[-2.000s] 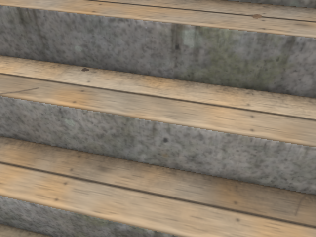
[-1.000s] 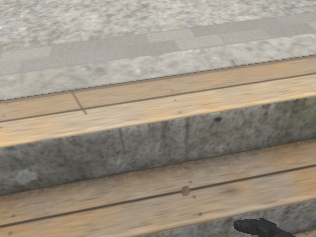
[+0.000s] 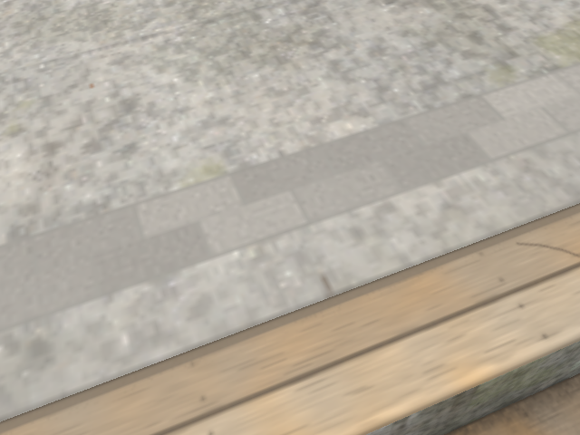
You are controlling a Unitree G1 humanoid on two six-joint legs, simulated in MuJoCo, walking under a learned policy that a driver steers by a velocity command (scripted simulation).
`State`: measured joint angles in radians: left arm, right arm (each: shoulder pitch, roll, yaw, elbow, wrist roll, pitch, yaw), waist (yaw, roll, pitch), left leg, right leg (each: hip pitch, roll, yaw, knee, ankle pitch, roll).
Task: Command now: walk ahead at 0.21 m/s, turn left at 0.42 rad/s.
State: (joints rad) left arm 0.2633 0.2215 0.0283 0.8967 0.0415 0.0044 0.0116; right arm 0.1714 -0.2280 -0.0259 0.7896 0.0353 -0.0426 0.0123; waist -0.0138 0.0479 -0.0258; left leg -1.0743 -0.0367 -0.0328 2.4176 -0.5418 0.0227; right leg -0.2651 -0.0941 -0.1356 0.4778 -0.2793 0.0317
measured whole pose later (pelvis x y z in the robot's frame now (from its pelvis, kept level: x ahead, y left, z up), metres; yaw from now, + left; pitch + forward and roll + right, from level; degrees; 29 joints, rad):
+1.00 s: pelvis +0.09 -0.23 +0.05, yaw +33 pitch +2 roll +6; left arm 0.16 0.28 0.02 0.62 -0.02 0.08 0.05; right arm 0.15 -0.21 0.01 0.57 0.01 -0.01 -0.04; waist -0.07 -0.09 0.04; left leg -0.81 -0.21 -0.24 1.38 -0.72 -0.01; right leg -0.19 -0.02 0.15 0.96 -0.06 0.17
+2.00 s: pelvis +0.32 -0.26 +0.21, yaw +40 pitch +2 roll -3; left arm -0.04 0.01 -0.16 0.56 -0.02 -0.07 -0.02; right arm 0.50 -0.07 0.08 1.12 -0.02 -0.04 0.06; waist 0.02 0.03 -0.12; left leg -0.17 0.09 0.05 0.42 -0.28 0.02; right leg -1.48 -0.03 0.07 2.20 -0.03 -0.11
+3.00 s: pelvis +0.62 +0.02 +0.41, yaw +43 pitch +2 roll +0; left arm 0.24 0.20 0.01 0.89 0.02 -0.03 0.05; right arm 0.22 -0.18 -0.01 0.86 -0.03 -0.06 0.01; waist -0.01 -0.03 -0.02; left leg -0.37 -0.04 0.10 0.44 -0.10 0.09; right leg -0.47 -0.08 0.05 0.89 -0.40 0.06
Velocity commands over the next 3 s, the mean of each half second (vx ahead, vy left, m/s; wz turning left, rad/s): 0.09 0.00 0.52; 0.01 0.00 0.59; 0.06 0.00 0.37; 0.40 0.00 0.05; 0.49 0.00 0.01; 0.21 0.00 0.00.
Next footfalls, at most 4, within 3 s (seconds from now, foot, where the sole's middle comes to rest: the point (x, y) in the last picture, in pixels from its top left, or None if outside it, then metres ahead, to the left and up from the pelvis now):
0.26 left None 0.17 0.10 -0.57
0.90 left None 0.08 0.00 -0.57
0.90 right None -0.02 -0.40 -0.73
1.14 right None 0.11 -0.47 -0.78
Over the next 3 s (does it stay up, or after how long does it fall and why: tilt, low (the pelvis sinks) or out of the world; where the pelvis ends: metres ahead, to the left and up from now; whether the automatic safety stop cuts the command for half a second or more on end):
stays up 0.62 0.02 0.41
